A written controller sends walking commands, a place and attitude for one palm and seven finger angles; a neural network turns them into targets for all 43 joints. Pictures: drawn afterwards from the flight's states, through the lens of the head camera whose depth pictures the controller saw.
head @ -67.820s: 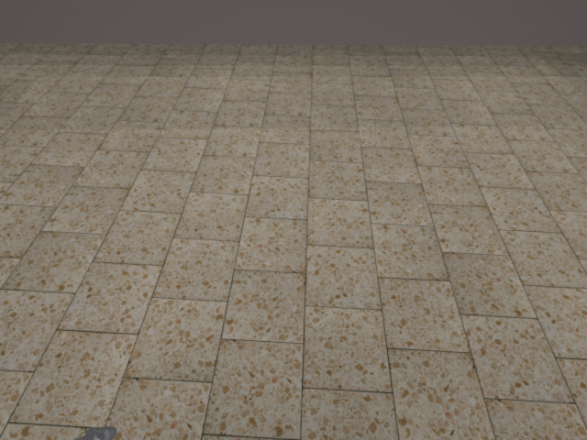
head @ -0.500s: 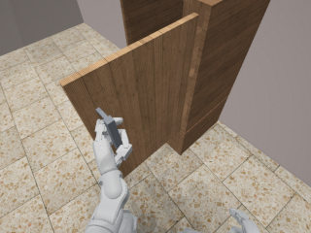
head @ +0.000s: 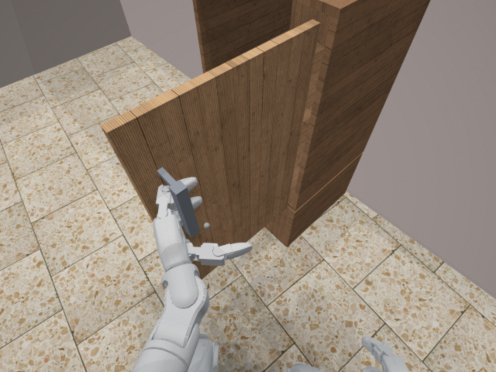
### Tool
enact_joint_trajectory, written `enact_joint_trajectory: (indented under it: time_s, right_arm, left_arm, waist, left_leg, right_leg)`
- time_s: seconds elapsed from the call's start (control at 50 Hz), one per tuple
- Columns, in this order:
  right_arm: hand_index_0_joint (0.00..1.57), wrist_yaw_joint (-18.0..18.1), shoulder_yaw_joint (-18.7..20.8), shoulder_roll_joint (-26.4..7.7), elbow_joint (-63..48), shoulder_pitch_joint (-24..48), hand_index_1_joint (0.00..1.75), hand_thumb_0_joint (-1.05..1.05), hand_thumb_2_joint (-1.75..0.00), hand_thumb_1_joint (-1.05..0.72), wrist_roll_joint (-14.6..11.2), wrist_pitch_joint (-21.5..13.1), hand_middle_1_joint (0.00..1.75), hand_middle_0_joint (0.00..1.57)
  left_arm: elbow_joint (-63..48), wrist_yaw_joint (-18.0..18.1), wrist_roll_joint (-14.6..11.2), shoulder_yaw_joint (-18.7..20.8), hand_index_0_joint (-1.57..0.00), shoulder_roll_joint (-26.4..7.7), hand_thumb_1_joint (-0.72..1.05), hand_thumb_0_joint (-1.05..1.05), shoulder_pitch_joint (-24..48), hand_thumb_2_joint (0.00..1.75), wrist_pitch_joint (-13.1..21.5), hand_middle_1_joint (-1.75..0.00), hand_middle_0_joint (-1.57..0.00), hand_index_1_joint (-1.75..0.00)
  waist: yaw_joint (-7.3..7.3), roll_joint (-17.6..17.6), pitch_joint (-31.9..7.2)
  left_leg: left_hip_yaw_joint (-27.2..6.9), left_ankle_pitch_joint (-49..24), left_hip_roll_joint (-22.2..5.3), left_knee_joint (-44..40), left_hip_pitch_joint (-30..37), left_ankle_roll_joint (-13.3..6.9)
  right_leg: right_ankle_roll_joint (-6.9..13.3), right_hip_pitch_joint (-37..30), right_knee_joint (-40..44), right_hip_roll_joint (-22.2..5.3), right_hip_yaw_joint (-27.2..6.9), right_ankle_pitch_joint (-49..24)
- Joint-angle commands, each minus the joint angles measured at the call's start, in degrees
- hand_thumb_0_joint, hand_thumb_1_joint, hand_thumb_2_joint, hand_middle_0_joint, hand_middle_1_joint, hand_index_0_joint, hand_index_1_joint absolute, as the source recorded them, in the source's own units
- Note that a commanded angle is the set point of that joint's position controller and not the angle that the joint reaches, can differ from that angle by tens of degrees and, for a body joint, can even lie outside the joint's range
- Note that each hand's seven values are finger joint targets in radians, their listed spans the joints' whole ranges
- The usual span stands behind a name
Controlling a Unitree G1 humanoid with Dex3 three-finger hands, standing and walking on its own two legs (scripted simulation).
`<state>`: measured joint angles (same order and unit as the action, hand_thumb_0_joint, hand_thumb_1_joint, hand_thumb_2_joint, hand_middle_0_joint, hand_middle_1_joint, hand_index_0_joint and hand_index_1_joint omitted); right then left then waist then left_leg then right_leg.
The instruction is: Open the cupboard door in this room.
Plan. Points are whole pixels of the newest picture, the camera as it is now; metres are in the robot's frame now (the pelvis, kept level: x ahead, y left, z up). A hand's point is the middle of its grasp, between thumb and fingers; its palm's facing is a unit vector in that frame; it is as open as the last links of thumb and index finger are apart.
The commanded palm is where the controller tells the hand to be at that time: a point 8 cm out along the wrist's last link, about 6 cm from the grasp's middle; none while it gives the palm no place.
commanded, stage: open thumb and fingers to let go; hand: left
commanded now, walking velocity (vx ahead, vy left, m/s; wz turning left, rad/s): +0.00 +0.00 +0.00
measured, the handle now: (179, 204) +0.37 +0.13 +0.05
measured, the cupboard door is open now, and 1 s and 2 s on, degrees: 89 91 91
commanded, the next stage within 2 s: slide the hand sideways off the handle in 0.22 s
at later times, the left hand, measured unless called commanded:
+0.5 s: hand (200, 247) +0.30 +0.09 +0.04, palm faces -0.12 -0.99 -0.07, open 15.8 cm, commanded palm +0.29 +0.13 +0.04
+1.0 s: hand (176, 275) +0.26 +0.12 +0.04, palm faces -0.06 -1.00 -0.01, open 16.3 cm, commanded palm +0.24 +0.18 +0.04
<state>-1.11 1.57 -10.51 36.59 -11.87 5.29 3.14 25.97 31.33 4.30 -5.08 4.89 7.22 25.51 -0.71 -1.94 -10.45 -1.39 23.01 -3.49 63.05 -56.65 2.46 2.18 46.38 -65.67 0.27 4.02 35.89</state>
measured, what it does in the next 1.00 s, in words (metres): stands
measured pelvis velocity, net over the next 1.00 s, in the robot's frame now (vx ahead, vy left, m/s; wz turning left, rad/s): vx -0.01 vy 0.02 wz -0.01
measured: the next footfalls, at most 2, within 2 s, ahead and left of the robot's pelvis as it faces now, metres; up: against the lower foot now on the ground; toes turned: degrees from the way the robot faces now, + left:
none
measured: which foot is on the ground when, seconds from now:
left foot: down 0.00-1.00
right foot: down 0.00-1.00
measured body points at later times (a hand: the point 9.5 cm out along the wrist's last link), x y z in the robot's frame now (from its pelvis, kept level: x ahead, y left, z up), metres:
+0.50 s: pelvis -0.01 +0.02 +0.00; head +0.05 +0.02 +0.44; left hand +0.30 +0.15 +0.04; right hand +0.14 -0.21 -0.11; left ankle +0.07 +0.15 -0.65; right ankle -0.04 -0.09 -0.65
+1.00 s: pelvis -0.01 +0.02 -0.01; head +0.05 +0.02 +0.44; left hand +0.25 +0.18 +0.04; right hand +0.16 -0.20 -0.10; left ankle +0.07 +0.15 -0.65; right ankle -0.04 -0.09 -0.65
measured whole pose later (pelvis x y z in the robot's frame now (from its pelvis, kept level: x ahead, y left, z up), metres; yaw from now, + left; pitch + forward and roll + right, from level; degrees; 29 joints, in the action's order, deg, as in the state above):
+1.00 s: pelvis -0.01 +0.02 -0.01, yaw -1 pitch +15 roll -2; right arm -0.3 -0.5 -11.4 29.1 -11.6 1.0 1.8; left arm 9.2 0.7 -4.9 -6.4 -5.8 -9.1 26.0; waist 0.2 -2.5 -8.7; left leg -0.8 23.8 -3.2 66.3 -57.6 0.5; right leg 0.3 46.6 -67.4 -0.1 3.2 35.7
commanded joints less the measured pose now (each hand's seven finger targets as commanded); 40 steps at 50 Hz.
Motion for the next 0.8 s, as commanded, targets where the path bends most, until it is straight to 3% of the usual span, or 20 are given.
enact_joint_trajectory:
  time_s: [0.0, 0.16, 0.18, 0.2, 0.26, 0.3, 0.32, 0.34, 0.36, 0.38, 0.4, 0.44, 0.46, 0.5, 0.54, 0.58, 0.62, 0.68, 0.7, 0.78]
  right_arm:
    - [0.20, 0.5, 1.9, -5.7, -7.6, 2.4, 0.30, 0.00, -0.90, -0.90, -0.3, -2.6, 0.30, 0.20]
    - [0.20, 0.6, 1.7, -5.5, -7.7, 2.6, 0.30, 0.00, -0.90, -0.90, -0.3, -2.5, 0.30, 0.20]
    - [0.20, 0.5, 1.5, -5.4, -7.8, 3.3, 0.30, 0.00, -0.90, -0.90, -0.4, -2.5, 0.30, 0.20]
    - [0.20, 0.4, 1.5, -5.4, -7.6, 3.3, 0.30, 0.00, -0.90, -0.90, -0.4, -2.6, 0.30, 0.20]
    - [0.20, 0.3, 1.5, -5.5, -8.0, 3.1, 0.30, 0.00, -0.90, -0.90, -0.3, -2.7, 0.30, 0.20]
    - [0.20, 0.1, 1.4, -5.5, -8.0, 3.5, 0.30, 0.00, -0.90, -0.90, -0.4, -2.9, 0.30, 0.20]
    - [0.20, -0.1, 1.5, -7.9, -7.0, -0.4, 0.30, 0.00, -0.90, -0.90, -1.0, -2.0, 0.30, 0.20]
    - [0.20, 0.2, 2.1, -7.4, -8.5, -0.8, 0.30, 0.00, -0.90, -0.90, -1.3, -1.9, 0.30, 0.20]
    - [0.20, 0.5, 2.1, -8.0, -9.3, -0.6, 0.30, 0.00, -0.90, -0.90, -1.7, -1.8, 0.30, 0.20]
    - [0.20, 0.8, 2.0, -7.9, -9.9, -0.4, 0.30, 0.00, -0.90, -0.90, -2.6, -1.9, 0.30, 0.20]
    - [0.20, 1.0, 1.7, -7.8, -10.2, -0.4, 0.30, 0.00, -0.90, -0.90, -3.4, -2.1, 0.30, 0.20]
    - [0.20, 1.3, 1.2, -7.7, -11.4, 0.9, 0.30, 0.00, -0.90, -0.90, -4.7, -2.8, 0.30, 0.20]
    - [0.20, 1.4, 0.9, -7.8, -11.9, 1.0, 0.30, 0.00, -0.90, -0.90, -5.0, -3.1, 0.30, 0.20]
    - [0.20, 1.4, 1.0, -8.0, -12.0, 1.2, 0.30, 0.00, -0.90, -0.90, -5.0, -3.4, 0.30, 0.20]
    - [0.20, 1.0, 1.2, -8.3, -12.5, 1.0, 0.30, 0.00, -0.90, -0.90, -4.7, -3.4, 0.30, 0.20]
    - [0.20, 0.4, 1.4, -8.1, -13.1, 0.8, 0.30, 0.00, -0.90, -0.90, -4.1, -3.5, 0.30, 0.20]
    - [0.20, -0.2, 1.6, -8.1, -13.7, 0.9, 0.30, 0.00, -0.90, -0.90, -4.0, -3.2, 0.30, 0.20]
    - [0.20, -0.2, 1.5, -8.0, -14.5, 1.6, 0.30, 0.00, -0.90, -0.90, -3.9, -2.7, 0.30, 0.20]
    - [0.20, -0.1, 1.5, -8.1, -14.7, 1.6, 0.30, 0.00, -0.90, -0.90, -3.9, -2.6, 0.30, 0.20]
    - [0.20, 0.4, 1.3, -7.8, -15.8, 2.5, 0.30, 0.00, -0.90, -0.90, -4.4, -2.9, 0.30, 0.20]
  left_arm:
    - [-12.3, 1.2, 0.4, 0.8, -0.22, -0.2, -0.50, 0.00, 13.5, 0.30, 3.0, -0.75, -0.22, -0.75]
    - [-12.0, 2.0, -0.1, 2.0, -0.16, -0.5, -0.50, 0.00, 12.9, 0.30, 2.2, -0.35, -0.16, -0.35]
    - [-12.0, 2.0, -0.5, 1.4, -0.15, 0.4, -0.50, 0.00, 12.6, 0.30, 2.1, -0.30, -0.15, -0.30]
    - [-12.5, 2.1, -0.3, 0.6, -0.15, 0.9, -0.50, 0.00, 14.4, 0.30, 2.1, -0.30, -0.15, -0.30]
    - [-12.5, 2.5, -0.1, 0.7, -0.15, 1.3, -0.50, 0.00, 13.0, 0.30, 1.7, -0.30, -0.15, -0.30]
    - [-12.7, 2.9, 0.0, -0.8, -0.15, 2.8, -0.50, 0.00, 14.9, 0.30, 1.4, -0.30, -0.15, -0.30]
    - [-11.9, -9.5, 7.2, -12.4, -0.15, -4.0, -0.50, 0.00, 12.2, 0.30, 3.2, -0.30, -0.15, -0.30]
    - [-15.3, -16.1, 4.8, -7.2, -0.15, -8.1, -0.50, 0.00, 15.1, 0.30, 5.7, -0.30, -0.15, -0.30]
    - [-17.4, -21.3, 3.5, -7.6, -0.15, -9.4, -0.50, 0.00, 14.6, 0.30, 7.0, -0.30, -0.15, -0.30]
    - [-18.8, -26.2, 1.2, -8.3, -0.15, -9.6, -0.50, 0.00, 15.3, 0.30, 7.5, -0.30, -0.15, -0.30]
    - [-17.4, -29.7, -1.9, -8.2, -0.15, -8.7, -0.50, 0.00, 13.9, 0.30, 7.2, -0.30, -0.15, -0.30]
    - [-17.6, -32.9, -9.6, -6.9, -0.15, -5.3, -0.50, 0.00, 11.3, 0.30, 5.5, -0.30, -0.15, -0.30]
    - [-17.2, -32.9, -12.0, -6.5, -0.15, -3.9, -0.50, 0.00, 10.6, 0.30, 4.3, -0.30, -0.15, -0.30]
    - [-16.7, -30.9, -13.1, -4.0, -0.15, -4.4, -0.50, 0.00, 8.8, 0.30, 3.4, -0.30, -0.15, -0.30]
    - [-17.3, -28.8, -11.4, -2.2, -0.15, -6.8, -0.50, 0.00, 6.7, 0.30, 3.7, -0.30, -0.15, -0.30]
    - [-20.2, -27.2, -8.5, -2.6, -0.15, -7.8, -0.50, 0.00, 6.0, 0.30, 4.9, -0.30, -0.15, -0.30]
    - [-20.6, -26.5, -6.9, -2.1, -0.15, -8.8, -0.50, 0.00, 1.6, 0.30, 5.4, -0.30, -0.15, -0.30]
    - [-21.6, -26.7, -6.4, -1.9, -0.15, -9.6, -0.50, 0.00, 0.9, 0.30, 5.1, -0.30, -0.15, -0.30]
    - [-23.0, -26.7, -6.8, -0.6, -0.15, -10.7, -0.50, 0.00, 0.6, 0.30, 5.1, -0.30, -0.15, -0.30]
    - [-27.6, -27.9, -8.5, -0.6, -0.15, -10.4, -0.50, 0.00, -4.6, 0.30, 4.5, -0.30, -0.15, -0.30]
  waist:
    - [-0.82, 5.2, -15.7]
    - [-0.52, 5.6, -15.3]
    - [-0.30, 4.1, -14.9]
    - [-1.01, 4.0, -14.6]
    - [-0.31, 4.3, -15.4]
    - [-0.94, 3.2, -14.9]
    - [-6.67, 6.7, -12.5]
    - [-4.44, 5.3, -15.5]
    - [-3.94, 2.4, -18.2]
    - [-4.05, 0.3, -19.0]
    - [-4.10, 0.0, -16.9]
    - [-3.07, 0.6, -14.8]
    - [-2.87, 1.8, -13.6]
    - [-2.07, 3.9, -12.0]
    - [-1.25, 5.2, -11.9]
    - [-0.80, 2.4, -14.2]
    - [-0.08, 2.0, -14.0]
    - [-0.32, 3.0, -12.4]
    - [0.10, 2.5, -14.1]
    - [0.61, 1.5, -14.5]
  left_leg:
    - [1.4, -9.4, 3.0, -4.2, 17.2, -3.1]
    - [1.1, -9.3, 2.7, -4.7, 17.4, -2.9]
    - [1.2, -8.6, 2.8, -4.8, 17.4, -2.8]
    - [0.9, -8.6, 2.7, -4.8, 18.1, -2.8]
    - [0.7, -8.9, 2.5, -5.1, 18.4, -2.7]
    - [0.4, -7.9, 2.5, -5.3, 18.9, -2.6]
    - [0.3, -7.7, 2.6, -4.1, 19.5, -3.6]
    - [0.2, -9.2, 2.6, -3.7, 19.4, -3.9]
    - [0.4, -10.1, 2.7, -3.4, 21.2, -4.0]
    - [0.4, -10.3, 2.9, -3.5, 23.3, -3.9]
    - [-0.1, -9.3, 2.7, -4.2, 24.3, -3.7]
    - [-0.4, -6.8, 2.4, -5.6, 24.9, -3.3]
    - [-0.6, -6.0, 2.4, -6.3, 24.4, -3.4]
    - [-0.9, -5.3, 2.3, -6.7, 22.8, -3.2]
    - [-0.9, -5.1, 2.3, -6.5, 21.4, -3.2]
    - [-0.8, -6.8, 2.4, -5.7, 22.1, -3.2]
    - [-0.6, -7.0, 2.3, -5.5, 21.7, -3.1]
    - [-0.4, -5.2, 2.4, -5.4, 19.9, -3.3]
    - [-0.2, -5.6, 2.4, -5.2, 20.5, -3.2]
    - [-0.2, -6.5, 2.1, -5.7, 21.6, -3.0]
  right_leg:
    - [-1.9, -2.7, 12.7, 0.1, -2.9, -24.5]
    - [-1.6, -2.7, 12.6, 0.7, -2.3, -22.6]
    - [-1.5, -1.9, 12.6, 0.6, -2.2, -21.4]
    - [-1.4, -1.0, 12.5, 0.8, -1.8, -20.9]
    - [-1.1, -1.2, 12.1, 1.1, -1.4, -20.2]
    - [-1.1, 0.2, 11.9, 1.1, -1.0, -18.8]
    - [-1.4, 2.5, 12.1, 0.9, -2.5, -22.2]
    - [-1.0, 0.8, 11.6, 0.4, -2.9, -24.9]
    - [-0.8, 0.3, 10.7, 0.4, -3.4, -26.2]
    - [-0.8, 0.9, 11.0, 0.4, -3.4, -26.0]
    - [-0.7, 1.9, 11.6, 0.6, -2.8, -23.7]
    - [-0.8, 2.2, 13.0, 1.1, -1.7, -19.2]
    - [-0.8, 1.8, 13.3, 1.2, -1.2, -17.9]
    - [-1.1, 2.0, 13.0, 1.2, -0.6, -17.0]
    - [-1.1, 2.3, 12.1, 1.2, -0.6, -16.2]
    - [-0.9, 2.9, 10.3, 0.9, -0.7, -17.2]
    - [-0.7, 3.1, 9.8, 1.0, -0.8, -17.1]
    - [-0.7, 3.0, 10.0, 1.1, -1.2, -16.0]
    - [-0.7, 2.6, 10.0, 1.1, -1.4, -16.3]
    - [-0.7, 1.6, 9.9, 1.3, -1.1, -16.8]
